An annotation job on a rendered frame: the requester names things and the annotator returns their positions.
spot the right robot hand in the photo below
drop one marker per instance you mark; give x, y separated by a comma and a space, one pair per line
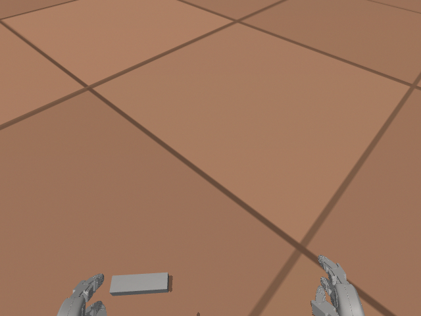
344, 296

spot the carton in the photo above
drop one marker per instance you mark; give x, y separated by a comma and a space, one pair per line
139, 284

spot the left robot hand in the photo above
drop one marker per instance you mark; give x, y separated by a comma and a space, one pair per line
82, 293

